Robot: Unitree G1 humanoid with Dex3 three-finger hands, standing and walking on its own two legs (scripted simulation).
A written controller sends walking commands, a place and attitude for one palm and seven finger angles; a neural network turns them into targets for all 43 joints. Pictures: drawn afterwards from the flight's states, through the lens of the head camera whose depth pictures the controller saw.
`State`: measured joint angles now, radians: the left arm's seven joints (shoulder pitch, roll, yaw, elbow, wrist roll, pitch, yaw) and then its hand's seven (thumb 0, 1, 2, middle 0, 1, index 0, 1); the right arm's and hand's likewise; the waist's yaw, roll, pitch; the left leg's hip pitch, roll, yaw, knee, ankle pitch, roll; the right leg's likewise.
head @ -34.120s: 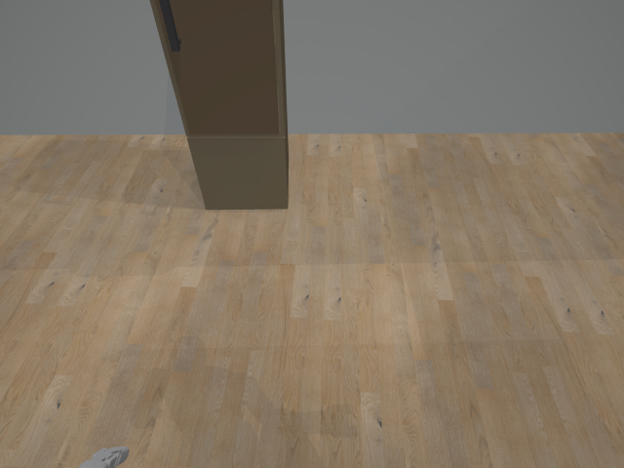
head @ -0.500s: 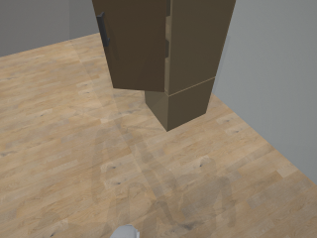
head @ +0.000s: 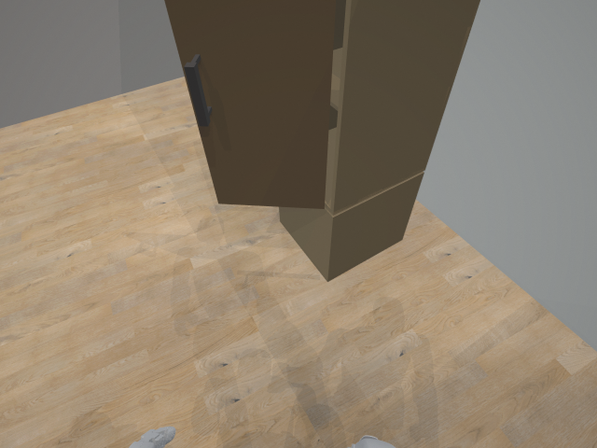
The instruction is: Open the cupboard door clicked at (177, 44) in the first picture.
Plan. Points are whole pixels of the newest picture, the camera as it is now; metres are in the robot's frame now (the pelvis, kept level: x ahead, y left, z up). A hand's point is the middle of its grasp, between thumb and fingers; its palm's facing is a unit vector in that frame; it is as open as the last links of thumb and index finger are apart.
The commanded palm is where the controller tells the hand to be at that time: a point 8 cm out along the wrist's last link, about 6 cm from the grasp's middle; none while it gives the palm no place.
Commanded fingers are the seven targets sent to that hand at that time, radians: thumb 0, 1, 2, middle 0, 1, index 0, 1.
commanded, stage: take the last steps up to it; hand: left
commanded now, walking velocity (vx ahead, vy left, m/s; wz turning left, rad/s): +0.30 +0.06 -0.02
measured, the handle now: (200, 91) +0.82 +0.26 +0.06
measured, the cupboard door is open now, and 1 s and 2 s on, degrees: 53 53 53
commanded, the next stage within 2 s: come to a stop and stand still in 0.46 s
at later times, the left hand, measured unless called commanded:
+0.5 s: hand out of the picture +0.13 +0.21 -0.18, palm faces +0.11 -0.98 -0.17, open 7.3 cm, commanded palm none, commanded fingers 0.00 0.90 0.90 -0.20 -0.30 -0.20 -0.30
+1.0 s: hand (188, 323) +0.36 +0.23 -0.16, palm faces -0.04 -0.97 -0.25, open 7.3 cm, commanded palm none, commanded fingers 0.00 0.90 0.90 -0.20 -0.30 -0.20 -0.30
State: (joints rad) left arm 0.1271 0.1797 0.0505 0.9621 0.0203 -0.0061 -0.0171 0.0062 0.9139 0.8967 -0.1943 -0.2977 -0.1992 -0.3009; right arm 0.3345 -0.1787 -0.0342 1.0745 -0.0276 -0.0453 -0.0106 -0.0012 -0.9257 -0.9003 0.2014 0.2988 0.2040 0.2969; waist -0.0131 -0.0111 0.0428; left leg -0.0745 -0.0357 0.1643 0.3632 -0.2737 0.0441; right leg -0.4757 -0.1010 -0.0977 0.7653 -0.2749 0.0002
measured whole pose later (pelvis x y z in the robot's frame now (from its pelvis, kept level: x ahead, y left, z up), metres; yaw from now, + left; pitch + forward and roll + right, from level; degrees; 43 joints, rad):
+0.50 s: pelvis +0.19 +0.04 +0.00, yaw +0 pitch +0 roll -1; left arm 0.40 0.16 0.04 1.12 0.02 -0.04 0.00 0.00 0.92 0.90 -0.20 -0.30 -0.20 -0.30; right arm 0.17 -0.18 -0.04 1.02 -0.02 -0.03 0.02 0.01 -0.91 -0.90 0.20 0.30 0.20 0.30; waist 0.05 -0.01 0.03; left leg -0.38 0.06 0.09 0.54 -0.19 -0.01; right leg -0.05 -0.07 -0.12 0.42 -0.36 0.04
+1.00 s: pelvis +0.25 +0.03 +0.00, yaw -3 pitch +1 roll -2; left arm 0.12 0.23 0.06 0.95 0.01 0.07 0.02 0.00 0.92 0.90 -0.20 -0.30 -0.20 -0.30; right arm 0.22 -0.18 -0.05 1.04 -0.03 0.02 -0.05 0.00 -0.91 -0.90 0.20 0.30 0.21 0.30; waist -0.03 0.01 0.07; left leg -0.29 0.10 0.13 0.51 -0.23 0.01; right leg -0.33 -0.02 -0.03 0.75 -0.41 0.01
